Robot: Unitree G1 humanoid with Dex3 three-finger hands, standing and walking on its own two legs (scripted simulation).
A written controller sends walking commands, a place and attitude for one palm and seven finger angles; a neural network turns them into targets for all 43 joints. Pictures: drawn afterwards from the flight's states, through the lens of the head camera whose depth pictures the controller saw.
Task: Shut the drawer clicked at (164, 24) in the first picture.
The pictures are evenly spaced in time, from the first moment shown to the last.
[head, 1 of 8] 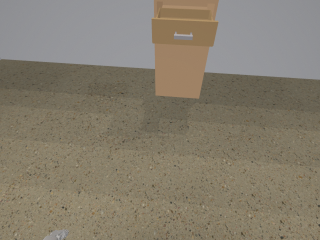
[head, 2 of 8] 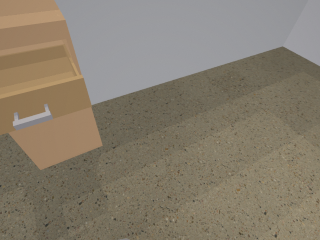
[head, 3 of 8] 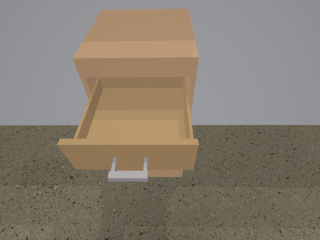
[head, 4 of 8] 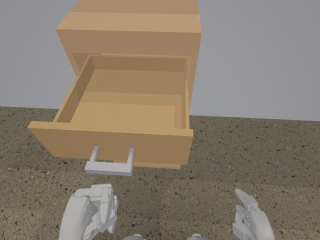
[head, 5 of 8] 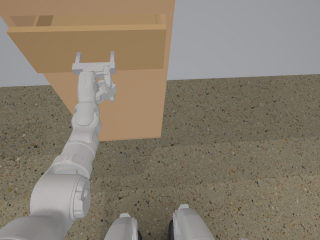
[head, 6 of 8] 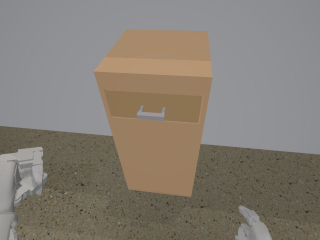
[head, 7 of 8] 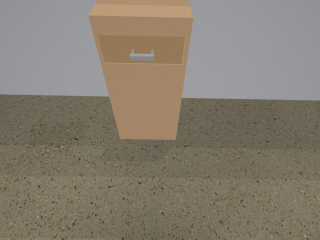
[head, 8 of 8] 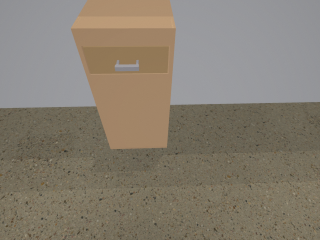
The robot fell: no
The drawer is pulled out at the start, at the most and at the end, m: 0.30 0.30 0.00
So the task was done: yes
